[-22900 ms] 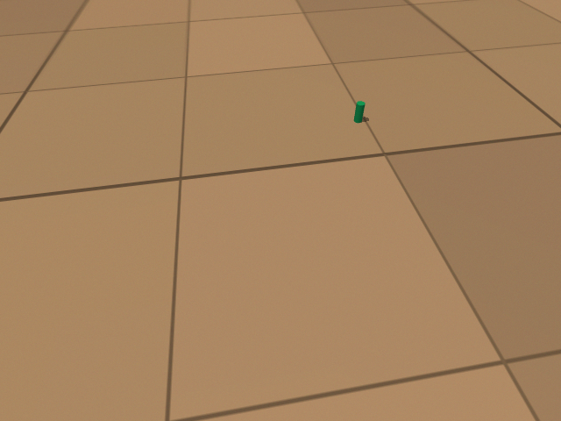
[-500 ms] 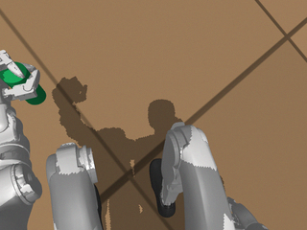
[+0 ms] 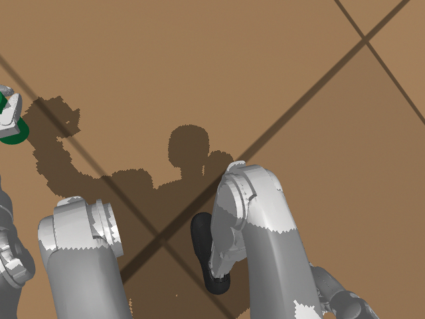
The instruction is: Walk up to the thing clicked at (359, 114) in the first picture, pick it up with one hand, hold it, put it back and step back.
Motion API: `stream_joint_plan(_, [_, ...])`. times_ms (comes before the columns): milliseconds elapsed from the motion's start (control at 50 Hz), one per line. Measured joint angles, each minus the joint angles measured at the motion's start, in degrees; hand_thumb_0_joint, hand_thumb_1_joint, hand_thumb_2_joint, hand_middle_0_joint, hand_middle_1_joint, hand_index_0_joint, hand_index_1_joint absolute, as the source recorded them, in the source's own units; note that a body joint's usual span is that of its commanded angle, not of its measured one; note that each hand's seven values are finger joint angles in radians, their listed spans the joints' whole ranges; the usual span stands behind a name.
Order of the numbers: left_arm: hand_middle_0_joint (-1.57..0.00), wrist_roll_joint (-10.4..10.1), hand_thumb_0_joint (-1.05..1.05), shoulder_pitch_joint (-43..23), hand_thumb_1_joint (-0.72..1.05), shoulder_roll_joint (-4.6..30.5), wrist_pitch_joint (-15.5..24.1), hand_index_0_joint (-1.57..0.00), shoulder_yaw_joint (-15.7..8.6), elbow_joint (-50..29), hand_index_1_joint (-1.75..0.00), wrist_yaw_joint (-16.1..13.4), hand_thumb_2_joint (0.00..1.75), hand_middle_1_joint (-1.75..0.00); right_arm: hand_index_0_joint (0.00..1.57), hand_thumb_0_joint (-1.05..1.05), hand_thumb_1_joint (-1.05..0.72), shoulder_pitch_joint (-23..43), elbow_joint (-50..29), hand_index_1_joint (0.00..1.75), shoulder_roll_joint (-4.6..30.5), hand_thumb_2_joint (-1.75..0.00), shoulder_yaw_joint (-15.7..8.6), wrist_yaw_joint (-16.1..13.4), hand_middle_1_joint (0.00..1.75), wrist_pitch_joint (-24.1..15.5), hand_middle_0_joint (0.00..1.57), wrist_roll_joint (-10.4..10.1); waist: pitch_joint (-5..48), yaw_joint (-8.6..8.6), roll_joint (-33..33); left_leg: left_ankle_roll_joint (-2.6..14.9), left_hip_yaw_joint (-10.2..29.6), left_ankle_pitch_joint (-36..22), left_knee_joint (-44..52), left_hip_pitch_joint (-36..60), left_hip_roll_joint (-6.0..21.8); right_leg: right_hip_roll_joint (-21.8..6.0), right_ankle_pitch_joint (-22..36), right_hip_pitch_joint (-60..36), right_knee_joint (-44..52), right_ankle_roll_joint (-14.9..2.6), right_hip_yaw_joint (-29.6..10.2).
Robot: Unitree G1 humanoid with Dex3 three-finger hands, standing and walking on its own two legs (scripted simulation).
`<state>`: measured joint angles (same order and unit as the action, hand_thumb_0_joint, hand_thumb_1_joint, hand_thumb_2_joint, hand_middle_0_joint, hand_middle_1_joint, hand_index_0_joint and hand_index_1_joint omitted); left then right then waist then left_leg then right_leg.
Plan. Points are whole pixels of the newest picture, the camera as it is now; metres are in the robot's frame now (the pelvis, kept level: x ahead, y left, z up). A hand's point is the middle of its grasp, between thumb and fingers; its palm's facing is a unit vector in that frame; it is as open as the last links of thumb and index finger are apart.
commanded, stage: lower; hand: left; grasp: from the side
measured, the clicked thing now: out of the picture +0.48 +0.28 -0.15
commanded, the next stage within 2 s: loosen in 1.10 s
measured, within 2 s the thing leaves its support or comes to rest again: rests again in 1.58 s
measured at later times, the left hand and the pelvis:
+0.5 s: hand (11, 114) +0.49 +0.26 -0.16, palm faces +0.28 -0.96 -0.04, open 4.6 cm; pelvis +0.00 +0.01 -0.01, yaw -3 degrees
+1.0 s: hand (18, 119) +0.49 +0.26 -0.18, palm faces +0.27 -0.96 -0.05, open 4.7 cm; pelvis -0.01 +0.01 -0.01, yaw -6 degrees
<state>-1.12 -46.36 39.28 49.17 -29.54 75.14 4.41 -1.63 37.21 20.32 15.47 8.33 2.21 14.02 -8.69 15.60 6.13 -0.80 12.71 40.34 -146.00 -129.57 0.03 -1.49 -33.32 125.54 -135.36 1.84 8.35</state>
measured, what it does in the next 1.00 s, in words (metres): stands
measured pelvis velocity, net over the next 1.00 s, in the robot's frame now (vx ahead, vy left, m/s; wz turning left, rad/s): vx -0.01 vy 0.01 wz -0.10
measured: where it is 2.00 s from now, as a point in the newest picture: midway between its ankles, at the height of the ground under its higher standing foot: (165, 290)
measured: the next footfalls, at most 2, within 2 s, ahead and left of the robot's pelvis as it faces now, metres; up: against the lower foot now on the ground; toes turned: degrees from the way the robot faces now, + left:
none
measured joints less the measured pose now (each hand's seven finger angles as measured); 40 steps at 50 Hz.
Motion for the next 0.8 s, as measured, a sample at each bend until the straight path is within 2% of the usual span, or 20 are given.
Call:
stream_joint_plan(180, [-0.87,-0.67,0.04,-0.88,0.02,3.38,2.60,-1.38,1.43,5.43,-1.46,-1.97,1.07,-1.06,0.20,0.00,-0.90,1.81,-1.32,0.30,0.43,-0.91,3.51,0.27,0.30,0.12,0.21,1.24,-2.07,0.92,1.73,0.00,1.53,0.21,-1.18,0.40,0.02,0.44,0.40,-0.96,0.02,0.32,1.20])
stream_joint_plan(440, [-0.87,-0.11,0.04,-2.47,0.02,9.02,7.29,-1.37,2.25,10.47,-1.47,-3.87,1.08,-1.06,0.20,0.00,-0.90,5.97,-3.03,0.30,0.55,-0.91,9.05,-0.12,0.30,0.16,0.21,4.02,-6.13,2.07,5.52,-0.21,4.41,1.02,-3.37,1.16,-0.23,1.08,0.55,-2.78,-0.11,0.89,3.37])
stream_joint_plan(800, [-0.87,0.41,0.04,-2.77,0.03,14.36,10.68,-1.35,3.64,15.15,-1.46,-5.82,1.07,-1.06,0.20,0.00,-0.90,9.29,-5.25,0.30,0.94,-0.90,14.42,-0.55,0.30,1.00,0.21,6.39,-8.73,3.11,7.98,0.21,7.31,1.66,-4.61,2.23,-0.13,2.15,1.04,-5.17,1.20,1.93,5.58])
